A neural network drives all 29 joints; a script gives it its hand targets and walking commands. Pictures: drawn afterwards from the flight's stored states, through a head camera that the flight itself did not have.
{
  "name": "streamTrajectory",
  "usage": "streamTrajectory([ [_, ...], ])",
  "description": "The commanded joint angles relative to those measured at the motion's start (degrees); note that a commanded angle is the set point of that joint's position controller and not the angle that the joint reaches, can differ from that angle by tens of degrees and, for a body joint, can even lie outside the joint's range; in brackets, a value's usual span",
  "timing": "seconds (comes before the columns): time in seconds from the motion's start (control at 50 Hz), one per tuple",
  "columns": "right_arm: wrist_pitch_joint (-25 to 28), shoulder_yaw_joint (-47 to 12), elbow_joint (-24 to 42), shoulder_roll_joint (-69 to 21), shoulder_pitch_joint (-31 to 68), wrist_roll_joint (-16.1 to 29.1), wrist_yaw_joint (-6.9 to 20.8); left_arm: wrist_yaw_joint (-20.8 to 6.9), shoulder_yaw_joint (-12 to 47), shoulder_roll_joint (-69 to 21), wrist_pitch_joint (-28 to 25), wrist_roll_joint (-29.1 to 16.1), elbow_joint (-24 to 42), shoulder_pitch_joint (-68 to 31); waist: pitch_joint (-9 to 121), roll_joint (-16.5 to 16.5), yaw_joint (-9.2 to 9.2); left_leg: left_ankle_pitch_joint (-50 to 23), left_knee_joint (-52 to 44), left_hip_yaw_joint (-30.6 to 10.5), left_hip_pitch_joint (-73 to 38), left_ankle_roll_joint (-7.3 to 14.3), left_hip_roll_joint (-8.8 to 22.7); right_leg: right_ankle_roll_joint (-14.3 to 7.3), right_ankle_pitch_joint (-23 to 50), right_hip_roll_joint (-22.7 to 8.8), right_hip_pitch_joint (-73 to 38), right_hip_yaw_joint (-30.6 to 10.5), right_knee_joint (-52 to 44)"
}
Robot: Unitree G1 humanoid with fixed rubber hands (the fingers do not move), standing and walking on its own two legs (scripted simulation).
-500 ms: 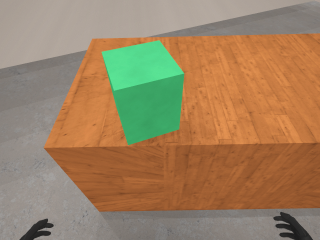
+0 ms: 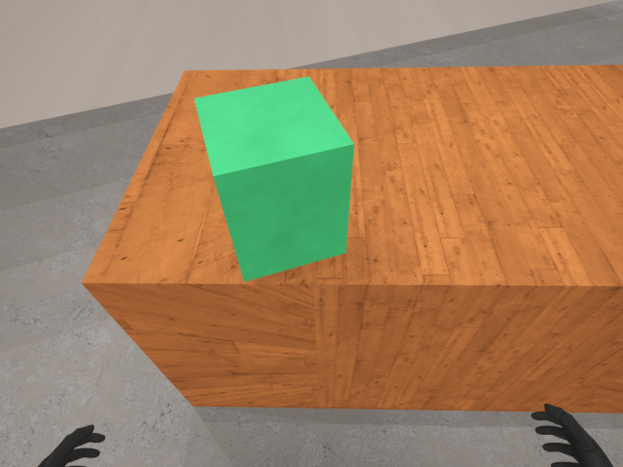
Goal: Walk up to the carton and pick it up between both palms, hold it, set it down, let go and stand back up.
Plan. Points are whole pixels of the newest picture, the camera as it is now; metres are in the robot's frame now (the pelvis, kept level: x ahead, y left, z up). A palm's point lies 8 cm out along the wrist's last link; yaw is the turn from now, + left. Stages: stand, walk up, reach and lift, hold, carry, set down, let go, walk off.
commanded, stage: walk up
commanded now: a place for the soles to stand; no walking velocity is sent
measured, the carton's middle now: (275, 181) +0.51 +0.06 +0.06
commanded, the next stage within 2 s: none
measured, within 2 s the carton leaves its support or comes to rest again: neither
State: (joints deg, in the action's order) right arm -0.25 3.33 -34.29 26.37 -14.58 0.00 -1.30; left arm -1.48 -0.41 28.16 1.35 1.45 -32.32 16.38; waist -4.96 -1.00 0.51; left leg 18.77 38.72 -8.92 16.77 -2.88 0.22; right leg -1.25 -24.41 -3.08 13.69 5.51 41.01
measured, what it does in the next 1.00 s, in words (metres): walks ahead: right foot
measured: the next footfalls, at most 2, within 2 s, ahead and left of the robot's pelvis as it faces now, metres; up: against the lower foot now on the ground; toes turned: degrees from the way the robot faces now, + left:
right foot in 0.70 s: +0.21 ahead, -0.08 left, +0.00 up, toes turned +4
left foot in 1.06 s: +0.15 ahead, +0.21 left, +0.00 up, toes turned +1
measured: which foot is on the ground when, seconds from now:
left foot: down 0.00-0.72, up 0.74-1.00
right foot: down 0.00-0.42, up 0.44-0.68, down 0.70-1.00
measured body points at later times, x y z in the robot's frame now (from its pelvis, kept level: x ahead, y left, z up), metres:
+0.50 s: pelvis +0.03 +0.05 +0.00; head +0.05 +0.04 +0.45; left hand +0.13 +0.39 -0.06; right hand +0.17 -0.27 -0.08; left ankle +0.05 +0.20 -0.72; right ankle -0.02 -0.09 -0.68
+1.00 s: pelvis +0.11 +0.02 +0.01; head +0.13 +0.00 +0.46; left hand +0.21 +0.36 -0.03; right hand +0.27 -0.29 -0.08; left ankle +0.10 +0.20 -0.69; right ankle +0.17 -0.08 -0.72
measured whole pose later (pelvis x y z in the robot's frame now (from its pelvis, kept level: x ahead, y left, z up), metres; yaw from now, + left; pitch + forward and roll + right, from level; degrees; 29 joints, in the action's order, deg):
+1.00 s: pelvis +0.11 +0.02 +0.01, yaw +4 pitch -4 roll +1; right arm -2.3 3.3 -34.3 26.8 -15.0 0.0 0.1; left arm 0.7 -0.4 28.1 -1.1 1.4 -32.3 18.0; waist -6.1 -2.7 0.2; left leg 26.2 45.6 -7.5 17.3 -0.3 0.8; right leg -1.8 -14.0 -1.3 17.2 1.9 34.6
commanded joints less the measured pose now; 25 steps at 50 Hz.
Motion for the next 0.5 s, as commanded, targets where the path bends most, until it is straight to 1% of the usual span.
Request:
streamTrajectory([
  [0.0,0.8,3.1,-0.5,14.0,-0.9,-0.6,-1.3,0.3,-6.1,10.9,-0.3,-0.8,2.1,-4.1,5.5,1.1,0.03,-16.5,-3.0,-4.2,-1.8,6.8,3.4,-3.7,12.7,-4.7,-1.1,-5.4,-4.7],
  [0.02,0.8,3.0,-0.5,14.2,-1.0,-0.5,-1.3,0.3,-6.2,11.0,0.0,-1.1,2.2,-3.6,4.6,-0.4,-0.21,-13.4,-3.4,-5.3,-1.2,7.5,4.0,-3.5,8.4,-4.7,0.3,-6.8,-5.9],
  [0.04,0.8,2.8,0.2,13.4,0.6,-0.3,-1.2,0.3,-6.4,11.4,-0.2,-0.8,2.2,-3.5,4.7,0.5,0.43,-12.2,-3.6,-5.4,0.9,7.3,3.3,-3.9,8.4,-5.1,-1.6,-7.4,-7.4],
  [0.06,0.8,2.6,0.2,13.2,0.9,0.0,-1.0,0.2,-6.1,10.7,0.0,-1.1,2.0,-5.0,1.7,0.7,0.44,-10.3,-4.5,-5.3,2.6,6.9,2.9,-3.7,6.0,-5.0,-0.9,-7.1,-7.9],
  [0.08,0.8,2.5,0.3,13.3,0.7,0.4,-1.0,0.2,-6.2,11.0,-0.1,-1.0,2.0,-3.9,3.3,2.8,0.69,-10.9,-2.4,-3.4,2.7,5.9,2.3,-4.8,7.2,-5.8,-1.9,-7.9,-9.9],
  [0.1,0.8,2.3,0.4,12.6,1.1,0.6,-1.0,0.3,-6.2,11.1,-0.3,-1.1,1.9,-3.5,3.1,4.2,1.18,-12.3,0.9,-0.5,1.7,4.8,0.1,-5.6,8.4,-7.9,-1.4,-9.6,-12.4],
  [0.12,0.5,2.3,0.4,12.0,1.0,0.2,-1.1,0.4,-6.2,11.6,-0.4,-1.1,1.9,-3.7,2.5,3.8,0.93,-11.5,2.7,3.3,0.6,4.1,-1.4,-7.1,7.9,-10.1,-0.4,-10.0,-14.0],
  [0.14,0.5,2.4,0.1,11.3,0.4,0.0,-1.2,0.2,-6.1,11.5,-0.5,-1.0,1.6,-4.9,2.0,4.8,-0.01,-12.3,0.5,4.2,-2.0,3.9,-0.7,-7.0,8.7,-10.1,1.4,-8.6,-12.9],
  [0.16,0.8,2.6,-0.2,12.0,0.1,0.1,-1.1,0.1,-6.0,11.2,-0.5,-0.8,1.6,-4.9,3.2,5.1,0.42,-15.0,-1.3,2.2,-2.8,4.0,-0.1,-5.8,11.1,-8.1,0.9,-6.9,-10.9],
  [0.18,0.3,3.2,1.4,10.3,0.6,-1.1,0.8,0.7,-6.7,12.6,-2.0,-1.0,2.1,3.3,5.0,5.6,2.15,0.8,3.2,4.0,5.7,6.7,-2.0,-7.9,-6.1,-11.4,-7.9,-12.5,-13.9],
  [0.2,0.1,3.2,3.2,9.7,2.8,-1.5,1.8,1.1,-7.6,14.0,-2.3,-0.6,1.4,6.6,2.1,9.0,4.08,6.7,5.9,5.9,14.4,6.5,-2.1,-10.7,-15.7,-16.0,-12.4,-19.0,-19.9],
  [0.22,-0.1,3.4,5.0,9.7,5.1,-1.9,2.3,1.2,-8.0,14.8,-2.6,-0.4,1.2,7.3,-2.2,9.7,5.18,12.7,9.2,6.6,21.3,5.6,-0.8,-12.9,-20.2,-20.9,-12.4,-24.8,-24.7],
  [0.24,0.0,3.7,6.3,9.8,5.6,-1.8,2.7,1.3,-8.3,15.2,-2.9,0.2,1.6,7.0,-4.2,9.9,5.23,14.7,10.0,5.9,22.8,5.3,1.2,-14.3,-23.7,-23.2,-11.5,-27.4,-27.0],
  [0.26,0.3,3.8,6.6,10.4,4.9,-1.6,3.1,1.4,-8.4,15.4,-2.9,0.6,2.1,6.2,-5.4,9.0,4.57,14.3,8.6,5.0,21.7,5.4,2.2,-14.3,-23.0,-23.4,-9.4,-26.2,-27.1],
  [0.28,0.6,4.1,6.0,10.5,4.5,-1.8,3.3,1.5,-8.0,15.3,-3.3,0.5,2.5,4.7,-7.4,7.6,4.01,11.4,6.1,5.1,18.9,5.4,3.0,-12.8,-20.3,-21.9,-5.9,-22.7,-25.1],
  [0.3,1.1,3.8,5.1,9.9,2.5,-1.3,3.6,1.4,-7.6,14.7,-3.5,0.1,3.2,2.4,-7.1,7.8,2.0,7.1,1.0,6.3,12.2,5.9,2.6,-10.9,-17.7,-18.9,-2.2,-17.6,-22.7],
  [0.32,1.7,4.3,2.7,9.7,-1.9,-1.4,3.6,1.2,-6.7,13.6,-3.5,-0.5,3.3,0.2,-4.7,5.3,-0.68,-0.8,-3.3,6.8,1.3,6.1,0.7,-8.4,-14.4,-15.1,3.2,-11.4,-18.2],
  [0.34,1.8,4.7,0.1,9.5,-7.3,-0.8,3.5,1.0,-6.2,12.2,-3.4,-0.4,3.3,-2.3,-2.5,5.0,-3.61,-1.3,-6.9,7.9,-8.0,5.8,-1.8,-5.9,-10.5,-10.9,6.5,-4.8,-10.5],
  [0.36,1.9,5.3,-2.0,11.7,-11.9,-0.7,3.0,0.6,-5.4,8.9,-3.2,-0.8,3.6,-2.4,1.4,-4.4,-5.36,2.2,-12.3,-1.2,-14.7,6.4,0.1,-2.9,-8.0,-5.4,11.4,0.6,4.4],
  [0.38,1.9,6.3,-1.8,15.9,-13.8,-1.2,2.3,0.2,-4.6,6.0,-3.0,-1.3,5.5,-3.5,2.2,-15.1,-7.22,12.4,-20.6,-25.1,-18.8,11.8,8.9,-0.1,-9.6,2.1,22.1,1.1,19.6],
  [0.4,1.9,5.8,-0.7,17.1,-12.3,-1.8,1.6,0.6,-5.5,7.9,-2.4,-1.6,7.8,-5.1,0.1,-9.9,-6.81,14.0,-25.3,-37.3,-15.1,17.4,15.4,0.0,-12.7,4.1,25.9,-6.5,21.9],
  [0.42,1.8,5.7,-0.1,17.2,-11.3,-1.9,1.3,0.7,-6.2,9.3,-2.1,-1.3,8.0,-4.3,-0.8,-6.4,-5.73,13.2,-24.1,-36.6,-15.3,20.4,16.4,-0.8,-13.1,2.8,25.6,-10.1,22.6],
  [0.44,2.1,5.4,-0.4,17.0,-11.1,-1.3,1.0,0.7,-6.1,10.1,-2.6,-0.9,7.9,-3.5,-1.7,-4.8,-4.87,7.2,-22.1,-33.5,-13.6,20.6,15.4,-1.6,-11.4,1.3,24.9,-10.3,23.1],
  [0.46,2.0,5.5,-0.2,17.0,-9.9,-1.4,0.9,0.5,-5.8,9.4,-3.0,-1.1,7.7,-2.6,-0.9,-6.5,-4.22,1.5,-19.8,-27.2,-15.5,19.9,13.8,-1.6,-12.3,0.4,24.1,-9.5,19.2],
  [0.48,1.8,4.9,-0.7,15.6,-10.8,-1.4,1.0,0.6,-5.4,9.4,-3.6,-1.3,6.5,-1.5,0.1,-4.9,-4.38,-10.9,-16.6,-22.6,-19.1,18.6,12.3,-1.5,-11.8,0.5,23.7,-9.1,16.1],
])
